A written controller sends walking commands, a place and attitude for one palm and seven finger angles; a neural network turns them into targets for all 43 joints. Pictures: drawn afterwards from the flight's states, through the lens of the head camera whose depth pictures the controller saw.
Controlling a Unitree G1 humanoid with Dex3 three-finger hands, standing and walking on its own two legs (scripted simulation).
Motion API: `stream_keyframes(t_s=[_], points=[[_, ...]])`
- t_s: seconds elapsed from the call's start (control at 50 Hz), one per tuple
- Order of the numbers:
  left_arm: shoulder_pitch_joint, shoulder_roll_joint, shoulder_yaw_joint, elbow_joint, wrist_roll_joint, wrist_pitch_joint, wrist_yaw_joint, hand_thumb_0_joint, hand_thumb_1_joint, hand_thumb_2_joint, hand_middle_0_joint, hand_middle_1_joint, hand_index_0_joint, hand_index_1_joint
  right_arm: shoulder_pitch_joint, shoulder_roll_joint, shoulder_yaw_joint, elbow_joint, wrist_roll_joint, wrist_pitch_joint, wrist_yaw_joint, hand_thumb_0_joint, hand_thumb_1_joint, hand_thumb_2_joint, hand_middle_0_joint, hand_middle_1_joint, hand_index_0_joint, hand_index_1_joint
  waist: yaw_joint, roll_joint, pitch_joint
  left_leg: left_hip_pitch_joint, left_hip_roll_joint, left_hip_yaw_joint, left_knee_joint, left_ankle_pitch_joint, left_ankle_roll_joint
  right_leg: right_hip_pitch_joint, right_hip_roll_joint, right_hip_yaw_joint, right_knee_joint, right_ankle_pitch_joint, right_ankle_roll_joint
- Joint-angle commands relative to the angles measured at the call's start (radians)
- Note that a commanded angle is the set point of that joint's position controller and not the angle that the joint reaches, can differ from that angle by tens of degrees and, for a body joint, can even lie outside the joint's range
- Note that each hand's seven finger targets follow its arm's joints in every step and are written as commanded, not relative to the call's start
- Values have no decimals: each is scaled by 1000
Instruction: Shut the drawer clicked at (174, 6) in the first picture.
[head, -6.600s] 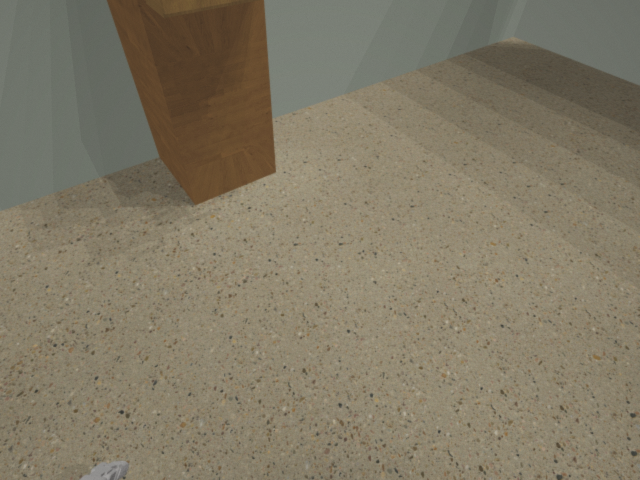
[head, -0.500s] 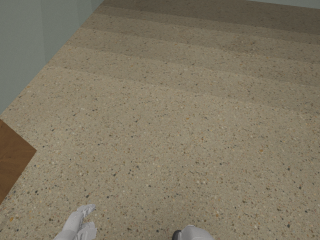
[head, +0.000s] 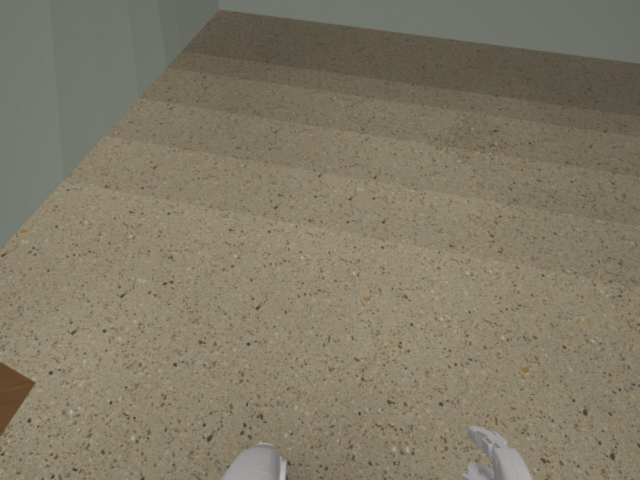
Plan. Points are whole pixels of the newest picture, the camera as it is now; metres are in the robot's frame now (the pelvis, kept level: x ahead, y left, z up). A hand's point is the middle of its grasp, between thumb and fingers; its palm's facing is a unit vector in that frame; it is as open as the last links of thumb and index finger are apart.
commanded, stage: turn to face it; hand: left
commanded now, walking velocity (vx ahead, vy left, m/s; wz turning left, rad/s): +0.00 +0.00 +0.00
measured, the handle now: out of the picture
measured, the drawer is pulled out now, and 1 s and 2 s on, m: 0.17 0.17 0.17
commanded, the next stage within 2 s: none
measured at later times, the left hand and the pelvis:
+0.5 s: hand (199, 404) +0.22 +0.22 -0.15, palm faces +0.09 -0.97 -0.21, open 7.4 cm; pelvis +0.10 +0.02 +0.01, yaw +6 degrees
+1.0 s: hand out of the picture +0.05 +0.18 -0.15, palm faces +0.43 -0.85 -0.29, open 7.4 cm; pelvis +0.10 -0.02 +0.01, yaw +26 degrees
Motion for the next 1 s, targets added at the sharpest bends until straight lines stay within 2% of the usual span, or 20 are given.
stream_keyframes(t_s=[0.0, 0.02, 0.04, 0.06, 0.1, 0.12, 0.18, 0.3, 0.38, 0.48, 0.54, 0.56, 0.58, 0.6, 0.62, 0.64, 0.66, 0.7, 0.84, 0.98], points=[[-43, 162, 36, -71, -23, -17, 12, 0, 900, 900, -200, -300, -200, -300, 265, -145, -37, 7, 0, -47, -36, 0, -900, -900, 200, 300, 200, 300, -183, -47, -192, 542, 15, -15, -265, 254, 57, -166, -163, 111, 337, 766, -28], [20, 95, 23, -69, -38, -15, 6, 0, 900, 900, -200, -300, -200, -300, 395, -257, -57, 45, -14, -54, -42, 0, -900, -900, 200, 300, 200, 300, -201, 229, -337, 832, 335, -351, -217, 618, 177, -429, -26, -23, 665, 161, 33], [42, 94, 13, -58, -34, -22, 11, 0, 900, 900, -200, -300, -200, -300, 430, -262, -44, 61, 4, -38, -43, 0, -900, -900, 200, 300, 200, 300, -193, 250, -371, 811, 429, -449, -278, 883, 264, -467, -19, -4, 842, -226, 36], [47, 113, 19, -34, -24, -9, 22, 0, 900, 900, -200, -300, -200, -300, 346, -202, -26, 49, 7, -30, -42, 0, -900, -900, 200, 300, 200, 300, -149, 127, -263, 648, 398, -365, -324, 782, 273, -444, -75, 25, 868, -198, 38], [-23, 69, 12, -26, -12, 8, 13, 0, 900, 900, -200, -300, -200, -300, 226, -122, -2, 37, 7, -40, -49, 0, -900, -900, 200, 300, 200, 300, -106, 135, -63, 397, 297, -276, -394, 681, 248, -451, -127, -9, 834, -107, 72], [-33, 57, 11, -20, -10, 19, 7, 0, 900, 900, -200, -300, -200, -300, 208, -88, 8, 45, 9, -44, -49, 0, -900, -900, 200, 300, 200, 300, -85, 152, -17, 316, 239, -222, -418, 674, 225, -409, -147, -20, 776, -68, 80], [-5, 29, 0, -7, -12, 46, 7, 0, 900, 900, -200, -300, -200, -300, 181, -83, 8, 61, 17, -41, -50, 0, -900, -900, 200, 300, 200, 300, -43, 158, -38, 250, 152, -134, -431, 656, 202, -316, -147, -66, 632, 8, 99], [-139, 65, 27, -74, -5, 74, 15, 0, 900, 900, -200, -300, -200, -300, 251, -124, -28, 73, 9, -11, -43, 0, -900, -900, 200, 300, 200, 300, -70, 120, -59, 312, 152, -252, -451, 444, 217, -444, -148, -61, 641, 69, 132], [-265, 70, 27, -134, -11, 76, 17, 0, 900, 900, -200, -300, -200, -300, 294, -144, -42, 78, 1, 4, -42, 0, -900, -900, 200, 300, 200, 300, -104, 130, -53, 353, 154, -330, -420, 426, 246, -470, -139, -56, 536, 8, 137], [-322, 68, 22, -180, -23, 67, 21, 0, 900, 900, -200, -300, -200, -300, 313, -166, -58, 69, -3, 19, -42, 0, -900, -900, 200, 300, 200, 300, -122, 161, -82, 350, 143, -403, -349, 555, 251, -355, -94, -59, 329, -68, 119], [-253, 82, 27, -174, -31, 56, 26, 0, 900, 900, -200, -300, -200, -300, 283, -176, -69, 50, 6, 24, -38, 0, -900, -900, 200, 300, 200, 300, -86, 138, -139, 284, 92, -404, -279, 514, 199, -164, -81, -70, 72, 117, 108], [-213, 112, 32, -167, -29, 45, 30, 0, 900, 900, -200, -300, -200, -300, 279, -158, -69, 40, 13, 23, -33, 0, -900, -900, 200, 300, 200, 300, -68, 71, -162, 197, 49, -375, -225, 383, 149, -19, -132, -37, -66, 241, 102], [-183, 197, 46, -166, -15, 35, 38, 0, 900, 900, -200, -300, -200, -300, 292, -104, -63, 25, 24, 21, -26, 0, -900, -900, 200, 300, 200, 300, -65, -147, -202, 8, -50, -244, -68, 92, 71, 182, -345, 128, -113, 385, 47], [-158, 251, 54, -167, -10, 35, 40, 0, 900, 900, -200, -300, -200, -300, 277, -83, -61, -4, 17, 23, -28, 0, -900, -900, 200, 300, 200, 300, -53, -296, -187, -116, -150, -90, 139, -356, 11, 163, -572, 262, -72, 642, -64], [-171, 234, 46, -180, -13, 39, 39, 0, 900, 900, -200, -300, -200, -300, 254, -116, -74, -5, 9, 37, -27, 0, -900, -900, 200, 300, 200, 300, -57, -191, -146, -76, -105, -119, 332, -355, 14, 13, -575, 196, -60, 673, -118], [-243, 175, 41, -194, -16, 30, 41, 0, 900, 900, -200, -300, -200, -300, 272, -114, -75, 23, 4, 56, -22, 0, -900, -900, 200, 300, 200, 300, -98, -210, -108, -67, -70, -148, 416, -295, 5, -60, -508, 133, -87, 613, -99], [-288, 154, 28, -201, -17, 34, 38, 0, 900, 900, -200, -300, -200, -300, 275, -97, -75, 43, 2, 67, -16, 0, -900, -900, 200, 300, 200, 300, -123, -160, -51, -68, -62, -124, 480, -225, -5, -99, -444, 61, -78, 584, -72], [-287, 128, 18, -207, -17, 33, 35, 0, 900, 900, -200, -300, -200, -300, 272, -79, -68, 44, 3, 74, -6, 0, -900, -900, 200, 300, 200, 300, -133, -138, -11, -87, -51, -90, 510, -143, -14, -109, -386, -57, -54, 654, -32], [-154, 169, 28, -186, -7, 35, 31, 0, 900, 900, -200, -300, -200, -300, 119, -104, -62, -12, 3, 87, 1, 0, -900, -900, 200, 300, 200, 300, -75, -172, -32, -97, -30, -53, 437, -129, -37, -15, -407, -109, -41, 655, -62], [-122, 227, 40, -173, 5, 50, 25, 0, 900, 900, -200, -300, -200, -300, -1, -107, -39, -69, 12, 74, 10, 0, -900, -900, 200, 300, 200, 300, -45, -209, -55, 36, -30, 15, 130, -177, -11, -14, -447, -161, 3, 626, -76]])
